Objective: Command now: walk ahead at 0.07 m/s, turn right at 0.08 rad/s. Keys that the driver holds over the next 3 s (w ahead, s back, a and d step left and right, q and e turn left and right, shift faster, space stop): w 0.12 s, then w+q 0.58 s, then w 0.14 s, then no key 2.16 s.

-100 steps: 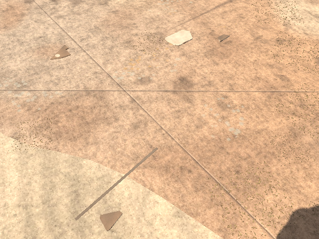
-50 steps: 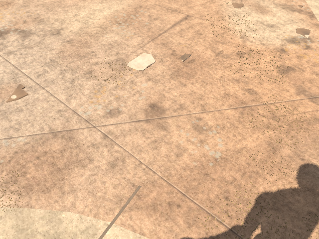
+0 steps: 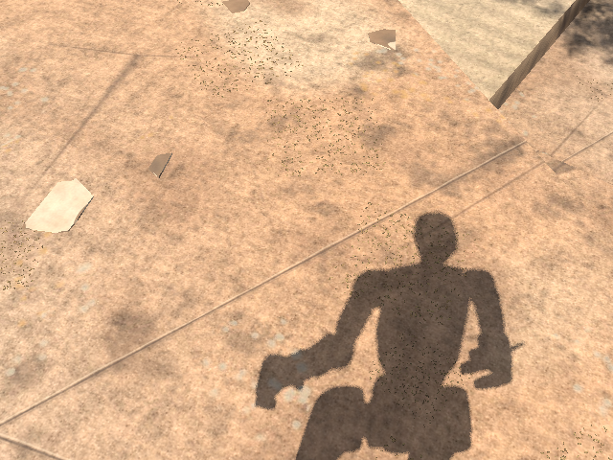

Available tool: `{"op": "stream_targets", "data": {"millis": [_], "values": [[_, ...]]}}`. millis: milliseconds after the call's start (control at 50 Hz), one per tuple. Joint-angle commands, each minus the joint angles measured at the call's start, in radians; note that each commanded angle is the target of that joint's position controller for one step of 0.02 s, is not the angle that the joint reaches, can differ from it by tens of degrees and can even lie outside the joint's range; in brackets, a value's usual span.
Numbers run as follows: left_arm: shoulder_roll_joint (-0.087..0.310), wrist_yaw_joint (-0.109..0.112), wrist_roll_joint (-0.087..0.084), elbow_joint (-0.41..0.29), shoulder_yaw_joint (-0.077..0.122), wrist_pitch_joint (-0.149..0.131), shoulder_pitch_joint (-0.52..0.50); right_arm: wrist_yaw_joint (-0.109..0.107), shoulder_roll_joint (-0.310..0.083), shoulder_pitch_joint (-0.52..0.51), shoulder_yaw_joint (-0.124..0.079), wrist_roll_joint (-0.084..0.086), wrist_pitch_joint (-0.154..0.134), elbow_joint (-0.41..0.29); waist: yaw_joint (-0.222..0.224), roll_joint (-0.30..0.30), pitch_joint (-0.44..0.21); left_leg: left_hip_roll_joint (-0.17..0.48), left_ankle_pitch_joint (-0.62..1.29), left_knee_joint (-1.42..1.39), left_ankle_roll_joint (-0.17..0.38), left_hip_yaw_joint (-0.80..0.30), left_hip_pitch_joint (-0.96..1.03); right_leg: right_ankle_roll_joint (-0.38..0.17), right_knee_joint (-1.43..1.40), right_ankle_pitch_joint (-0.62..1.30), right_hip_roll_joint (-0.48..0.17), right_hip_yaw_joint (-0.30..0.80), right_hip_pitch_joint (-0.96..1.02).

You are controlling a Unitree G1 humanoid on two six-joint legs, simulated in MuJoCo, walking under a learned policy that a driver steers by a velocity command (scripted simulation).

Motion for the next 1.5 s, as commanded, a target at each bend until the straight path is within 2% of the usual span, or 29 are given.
{"op": "stream_targets", "data": {"millis": [20,80,120,160,240,340,380,420,440,460,500,540,600,700,840,880,900,920,940,960,980,1020,1100,1240,1280,1300,1320,1360,1500], "values": [[0.042,-0.002,0.002,0.017,0.016,-0.006,0.137,-0.007,-0.144,-0.032,-0.035,0.01,0.006,-0.038,0.044,0.172,-0.166,0.164,-0.091,-0.154,0.145,-0.164,0.077,-0.01,-0.233,0.208,0.006,-0.065,0.164],[0.102,-0.003,0.02,0.014,0.028,-0.01,0.138,-0.006,-0.147,-0.007,-0.032,0.015,0.007,-0.027,0.037,0.131,-0.101,0.11,-0.529,-0.137,0.046,-0.146,-0.065,-0.093,-0.304,0.056,-0.044,-0.021,0.214],[0.177,-0.003,0.01,0.033,0.049,-0.027,0.191,-0.011,-0.122,-0.086,-0.03,0.021,-0.013,-0.064,0.064,-0.098,0.004,-0.026,-0.406,0.106,-0.027,0.042,-0.094,-0.213,-0.523,-0.335,-0.157,0.201,0.045],[0.197,0.004,0.018,0.025,0.057,-0.068,0.153,-0.009,-0.131,-0.107,-0.04,0.048,-0.038,-0.077,0.072,-0.232,0.095,-0.001,-0.295,0.352,0.003,0.009,-0.244,-0.277,-0.659,-0.267,-0.313,0.403,0.104],[0.121,0.005,-0.006,0.051,0.043,-0.118,0.2,0.021,-0.101,-0.093,-0.039,0.052,-0.067,-0.069,0.079,-0.118,0.05,0.074,-0.244,0.364,0.056,-0.054,-0.429,-0.234,-0.605,0.124,-0.306,0.25,0.389],[0.177,-0.013,-0.011,0.048,0.064,-0.111,0.18,0.052,-0.099,-0.094,-0.027,0.047,-0.043,-0.08,0.074,-0.133,0.016,0.035,-0.131,0.188,0.031,0.068,-0.113,-0.2,-0.596,0.218,-0.252,0.032,0.239],[0.192,-0.017,-0.02,0.045,0.07,-0.107,0.16,0.049,-0.121,-0.03,-0.036,0.044,-0.031,-0.067,0.027,-0.109,0.016,0.003,-0.088,0.123,0.05,0.103,0.021,-0.179,-0.53,0.246,-0.251,-0.014,0.172],[0.161,-0.014,-0.009,0.034,0.058,-0.11,0.15,0.036,-0.192,0.165,-0.077,0.05,-0.021,-0.018,-0.07,-0.043,-0.075,-0.037,-0.092,0.088,0.096,0.092,0.283,-0.124,-0.253,0.498,-0.202,-0.116,0.087],[0.107,-0.011,0.011,-0.016,0.041,-0.118,0.121,0.021,-0.301,0.297,-0.112,0.048,-0.018,-0.006,-0.116,0.167,-0.141,0.161,-0.186,-0.019,0.197,-0.266,0.479,-0.036,0.133,0.443,-0.109,-0.223,-0.141],[0.032,-0.01,0.017,-0.068,0.014,-0.148,0.118,0.03,-0.358,0.357,-0.112,0.043,-0.029,-0.007,-0.105,0.358,-0.235,0.345,-0.364,-0.237,0.352,-0.792,0.64,-0.007,0.396,-0.07,0.044,-0.088,-0.416],[0.138,-0.03,-0.037,-0.073,0.034,-0.186,0.044,0.031,-0.239,0.27,-0.077,0.029,-0.053,-0.034,-0.087,0.18,-0.093,0.322,-0.354,-0.245,0.304,-0.649,0.53,-0.073,0.507,0.048,-0.063,0.013,-0.556],[0.138,-0.025,0.002,-0.059,0.042,-0.189,0.049,0.029,-0.198,0.163,-0.063,0.022,-0.052,-0.076,-0.022,0.058,-0.037,0.243,-0.167,-0.25,0.255,-0.467,0.34,-0.082,0.365,0.18,-0.12,0.014,-0.444],[0.113,-0.027,0.017,-0.072,0.042,-0.165,0.039,0.012,-0.198,0.134,-0.062,0.022,-0.049,-0.1,0.017,0.09,-0.031,0.185,0.01,-0.295,0.254,-0.343,0.215,-0.044,0.223,0.275,-0.109,-0.008,-0.337],[0.054,-0.037,0.011,-0.14,0.015,-0.161,-0.154,-0.017,-0.228,0.204,-0.08,0.039,-0.043,-0.092,-0.035,0.094,0.002,0.121,0.053,-0.278,0.21,-0.241,0.116,0.004,-0.165,0.54,-0.034,-0.031,-0.225],[0.112,-0.063,-0.002,-0.169,0.023,-0.177,-0.196,-0.018,-0.213,0.284,-0.081,0.037,-0.032,-0.06,-0.042,0.127,0.0,0.211,0.093,-0.164,0.17,-0.323,0.283,-0.06,-0.301,0.493,-0.028,-0.015,-0.145],[0.156,-0.055,0.018,-0.135,0.047,-0.185,-0.057,-0.018,-0.19,0.273,-0.072,0.028,-0.021,-0.066,0.033,0.122,-0.084,0.13,0.408,0.054,0.12,-0.273,0.315,-0.116,-0.362,0.51,-0.003,-0.056,0.054],[0.206,-0.051,0.041,-0.124,0.057,-0.19,0.076,-0.02,-0.155,0.265,-0.055,0.014,-0.019,-0.096,0.087,0.065,-0.241,0.068,0.316,0.296,0.076,-0.231,0.203,-0.182,-0.287,0.726,-0.139,0.06,0.313],[0.274,-0.053,0.053,-0.098,0.074,-0.178,0.177,-0.02,-0.082,0.426,-0.033,0.023,-0.03,-0.089,0.051,-0.203,-0.399,-0.087,-0.218,0.685,-0.012,-0.144,-0.137,-0.361,-0.275,0.886,-0.38,0.422,0.687],[0.213,-0.065,0.016,-0.073,0.061,-0.167,0.22,-0.019,-0.136,0.462,-0.039,0.039,-0.036,-0.071,0.061,-0.263,-0.448,-0.102,-0.518,0.833,-0.028,-0.209,-0.257,-0.402,-0.373,0.794,-0.44,0.623,0.701],[0.156,-0.064,0.002,-0.087,0.043,-0.161,0.151,-0.02,-0.205,0.363,-0.059,0.051,-0.03,-0.078,0.073,-0.141,-0.294,-0.053,-0.469,0.892,-0.033,-0.22,-0.311,-0.359,-0.386,0.744,-0.4,0.486,0.572],[0.119,-0.063,0.01,-0.1,0.026,-0.153,0.075,-0.023,-0.212,0.27,-0.059,0.042,-0.021,-0.101,0.06,-0.056,-0.212,-0.012,-0.408,0.861,-0.037,-0.178,-0.296,-0.323,-0.394,0.796,-0.351,0.35,0.437],[0.073,-0.066,0.022,-0.094,0.004,-0.151,-0.013,-0.026,-0.186,0.218,-0.063,0.017,0.0,-0.121,0.0,-0.036,-0.125,0.06,-0.342,0.706,-0.041,-0.14,-0.202,-0.288,-0.438,0.906,-0.273,0.199,0.224],[0.105,-0.059,0.031,-0.057,0.009,-0.147,-0.069,-0.031,-0.093,0.25,-0.036,0.015,0.023,-0.114,-0.043,-0.102,-0.146,0.063,-0.238,0.399,-0.07,-0.075,0.005,-0.293,-0.482,1.036,-0.207,0.05,0.084],[0.113,-0.051,0.006,-0.004,0.0,-0.102,-0.058,-0.032,-0.12,0.149,-0.043,0.006,0.045,-0.122,-0.023,-0.072,-0.119,0.038,0.006,0.031,-0.034,-0.033,0.198,-0.232,-0.474,0.481,-0.178,0.046,0.047],[0.064,-0.052,0.021,0.016,-0.021,-0.101,-0.003,-0.039,-0.168,0.121,-0.051,-0.007,0.042,-0.146,-0.003,-0.002,-0.099,0.126,0.199,-0.054,0.008,-0.131,0.284,-0.139,-0.422,0.257,-0.11,0.031,-0.004],[0.062,-0.054,0.033,0.027,-0.02,-0.103,0.074,-0.045,-0.223,0.094,-0.06,0.0,0.045,-0.157,0.06,0.109,-0.096,0.178,0.245,-0.022,0.05,-0.174,0.297,-0.1,-0.386,0.148,-0.033,-0.023,-0.038],[0.039,-0.048,0.028,0.034,-0.027,-0.096,0.082,-0.037,-0.179,0.073,-0.054,0.005,0.045,-0.142,0.064,0.174,-0.11,0.153,0.019,-0.039,0.063,-0.163,0.196,-0.076,-0.387,0.164,-0.012,-0.07,0.05],[0.079,-0.037,0.022,0.033,-0.02,-0.08,0.008,-0.024,-0.122,0.053,-0.041,-0.002,0.037,-0.148,0.026,0.109,-0.048,0.095,-0.043,-0.045,0.021,-0.128,0.126,-0.07,-0.364,0.231,-0.019,-0.068,0.067],[0.084,-0.028,0.014,0.069,-0.018,-0.068,0.004,-0.025,-0.13,0.078,-0.042,0.008,0.015,-0.125,0.019,0.058,-0.091,0.074,0.214,0.031,0.015,-0.099,0.191,-0.071,-0.324,0.403,-0.041,-0.052,0.113]]}}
